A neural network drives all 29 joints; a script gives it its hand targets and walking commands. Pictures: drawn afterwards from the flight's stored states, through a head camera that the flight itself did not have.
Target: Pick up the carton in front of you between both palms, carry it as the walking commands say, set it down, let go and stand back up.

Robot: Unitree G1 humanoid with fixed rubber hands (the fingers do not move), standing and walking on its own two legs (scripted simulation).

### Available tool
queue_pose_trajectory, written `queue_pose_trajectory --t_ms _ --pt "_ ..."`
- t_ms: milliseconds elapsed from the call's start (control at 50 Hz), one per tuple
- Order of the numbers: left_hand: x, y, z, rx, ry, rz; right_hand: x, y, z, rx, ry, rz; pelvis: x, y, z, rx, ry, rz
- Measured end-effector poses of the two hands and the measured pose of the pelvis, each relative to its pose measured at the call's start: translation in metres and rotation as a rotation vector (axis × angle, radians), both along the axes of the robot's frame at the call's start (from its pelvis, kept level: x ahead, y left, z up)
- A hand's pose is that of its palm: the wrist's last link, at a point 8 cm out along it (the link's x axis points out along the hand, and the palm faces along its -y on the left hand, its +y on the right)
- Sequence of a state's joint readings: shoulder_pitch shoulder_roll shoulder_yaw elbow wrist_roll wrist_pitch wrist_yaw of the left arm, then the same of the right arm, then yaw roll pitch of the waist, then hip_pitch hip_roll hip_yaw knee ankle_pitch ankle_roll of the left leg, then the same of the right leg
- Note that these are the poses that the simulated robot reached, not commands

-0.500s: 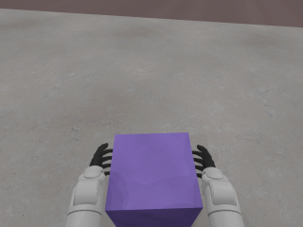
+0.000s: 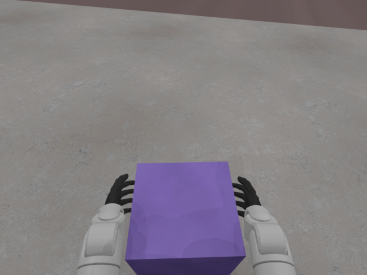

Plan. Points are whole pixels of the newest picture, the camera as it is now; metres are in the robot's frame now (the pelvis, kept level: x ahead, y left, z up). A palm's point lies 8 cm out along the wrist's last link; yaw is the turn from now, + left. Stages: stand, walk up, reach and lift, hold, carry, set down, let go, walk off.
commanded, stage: hold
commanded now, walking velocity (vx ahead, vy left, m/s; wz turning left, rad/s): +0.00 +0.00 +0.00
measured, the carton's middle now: (183, 225) +0.28 +0.00 -0.06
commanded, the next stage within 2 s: set down in 0.64 s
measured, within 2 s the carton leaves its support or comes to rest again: neither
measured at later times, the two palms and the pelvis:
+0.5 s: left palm (110, 207) +0.28 +0.16 +0.03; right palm (250, 221) +0.25 -0.13 +0.04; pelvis -0.02 +0.04 +0.00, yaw -5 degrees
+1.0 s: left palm (111, 199) +0.32 +0.17 +0.00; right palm (237, 210) +0.30 -0.12 +0.00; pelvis -0.02 +0.05 -0.01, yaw -5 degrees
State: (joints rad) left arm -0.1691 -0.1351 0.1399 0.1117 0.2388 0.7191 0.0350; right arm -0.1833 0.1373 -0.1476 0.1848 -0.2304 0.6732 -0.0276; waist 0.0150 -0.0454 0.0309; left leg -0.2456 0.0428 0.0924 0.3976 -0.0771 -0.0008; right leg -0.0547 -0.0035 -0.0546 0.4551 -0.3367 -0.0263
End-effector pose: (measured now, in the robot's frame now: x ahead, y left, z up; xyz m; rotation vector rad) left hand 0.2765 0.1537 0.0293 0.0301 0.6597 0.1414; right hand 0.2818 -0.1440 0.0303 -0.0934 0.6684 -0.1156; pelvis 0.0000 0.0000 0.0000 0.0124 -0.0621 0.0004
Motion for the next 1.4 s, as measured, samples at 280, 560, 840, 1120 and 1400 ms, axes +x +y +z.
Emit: queue_pose_trajectory --t_ms 280,560,840,1120,1400 --pt "-0.001 -0.011 0.000 -0.002 -0.013 -0.092 -0.027 -0.010 0.003 0.002 -0.013 -0.095 -0.014 0.015 0.003 -0.008 -0.055 -0.071" --pt "0.004 0.012 0.003 -0.023 -0.015 -0.102 -0.027 0.013 0.007 -0.012 -0.015 -0.107 -0.015 0.042 0.002 -0.014 -0.066 -0.096" --pt "0.027 0.019 0.002 -0.068 -0.001 -0.091 -0.010 0.021 0.007 -0.003 -0.002 -0.127 -0.014 0.056 -0.001 -0.009 -0.069 -0.108" --pt "0.044 0.023 -0.092 -0.065 0.029 -0.011 0.031 0.024 -0.085 -0.029 0.038 -0.041 -0.039 0.044 -0.033 -0.010 0.176 -0.080" --pt "0.053 0.022 -0.221 -0.055 -0.064 0.057 0.065 0.023 -0.211 0.029 -0.054 -0.001 -0.064 0.012 -0.114 -0.012 0.569 -0.072"
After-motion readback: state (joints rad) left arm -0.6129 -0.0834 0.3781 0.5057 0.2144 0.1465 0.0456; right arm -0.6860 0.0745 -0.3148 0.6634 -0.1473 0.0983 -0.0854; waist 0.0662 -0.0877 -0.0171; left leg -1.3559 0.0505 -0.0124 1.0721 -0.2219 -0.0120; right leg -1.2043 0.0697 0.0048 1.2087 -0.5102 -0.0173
